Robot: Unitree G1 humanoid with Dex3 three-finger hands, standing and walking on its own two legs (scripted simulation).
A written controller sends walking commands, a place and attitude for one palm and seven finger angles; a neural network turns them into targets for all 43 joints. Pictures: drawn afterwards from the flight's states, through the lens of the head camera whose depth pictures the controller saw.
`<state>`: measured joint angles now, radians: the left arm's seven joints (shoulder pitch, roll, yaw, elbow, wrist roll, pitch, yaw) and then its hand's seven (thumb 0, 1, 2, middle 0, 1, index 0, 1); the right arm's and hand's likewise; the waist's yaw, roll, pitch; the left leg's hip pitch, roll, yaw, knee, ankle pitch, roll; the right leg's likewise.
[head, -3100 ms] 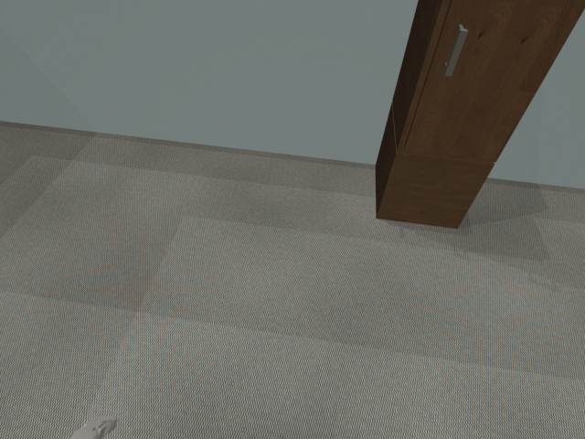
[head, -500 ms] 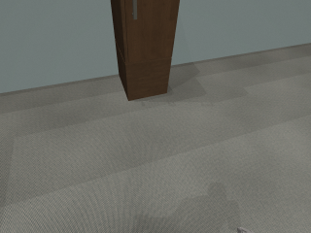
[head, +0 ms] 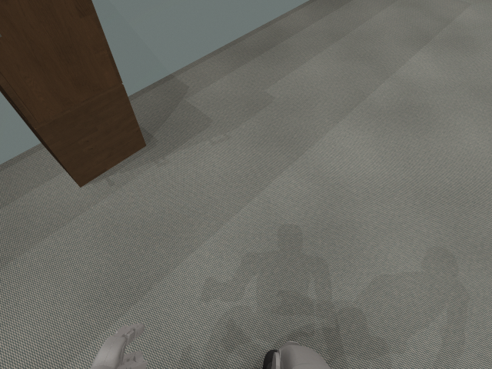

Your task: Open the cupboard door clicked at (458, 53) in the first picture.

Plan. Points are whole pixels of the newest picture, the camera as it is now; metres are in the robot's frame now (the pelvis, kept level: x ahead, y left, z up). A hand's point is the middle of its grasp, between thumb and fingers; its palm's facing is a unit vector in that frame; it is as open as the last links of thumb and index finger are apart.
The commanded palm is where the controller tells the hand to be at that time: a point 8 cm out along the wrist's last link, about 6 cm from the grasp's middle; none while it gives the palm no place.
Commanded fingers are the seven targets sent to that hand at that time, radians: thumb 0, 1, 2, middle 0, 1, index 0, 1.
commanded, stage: walk to a spot facing it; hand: left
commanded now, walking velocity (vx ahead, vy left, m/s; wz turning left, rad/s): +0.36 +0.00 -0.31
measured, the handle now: out of the picture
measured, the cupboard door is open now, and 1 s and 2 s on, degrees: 0 0 0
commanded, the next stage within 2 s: turn to face it in 0.90 s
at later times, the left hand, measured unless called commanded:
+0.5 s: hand (137, 331) +0.20 +0.21 -0.17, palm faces -0.02 -0.99 -0.16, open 7.4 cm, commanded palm none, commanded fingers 0.00 0.90 0.90 -0.20 -0.30 -0.20 -0.30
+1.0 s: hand (204, 165) +0.60 +0.10 -0.16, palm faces -0.37 -0.91 -0.17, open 7.4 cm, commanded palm none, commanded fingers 0.00 0.90 0.90 -0.20 -0.30 -0.20 -0.30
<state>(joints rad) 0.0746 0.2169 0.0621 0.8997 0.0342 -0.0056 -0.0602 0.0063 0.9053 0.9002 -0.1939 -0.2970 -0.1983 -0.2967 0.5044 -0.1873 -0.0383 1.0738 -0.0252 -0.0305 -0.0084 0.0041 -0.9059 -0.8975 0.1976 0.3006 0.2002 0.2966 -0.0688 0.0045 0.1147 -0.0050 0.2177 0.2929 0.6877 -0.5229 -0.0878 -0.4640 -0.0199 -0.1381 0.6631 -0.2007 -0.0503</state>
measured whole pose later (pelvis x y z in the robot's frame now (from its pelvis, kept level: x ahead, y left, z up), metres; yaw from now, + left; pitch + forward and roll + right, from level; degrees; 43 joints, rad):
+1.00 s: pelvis +0.44 -0.03 +0.01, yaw -21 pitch -1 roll -1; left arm 0.13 0.18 0.08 0.99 0.03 0.00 -0.03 0.00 0.91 0.90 -0.19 -0.30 -0.20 -0.30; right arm 0.49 -0.11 -0.04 1.13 -0.03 -0.05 -0.02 0.00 -0.91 -0.90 0.20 0.30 0.20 0.30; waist -0.05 0.01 0.10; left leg 0.12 0.13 0.41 0.47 -0.51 -0.06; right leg -0.50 -0.03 -0.18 0.68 -0.20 -0.06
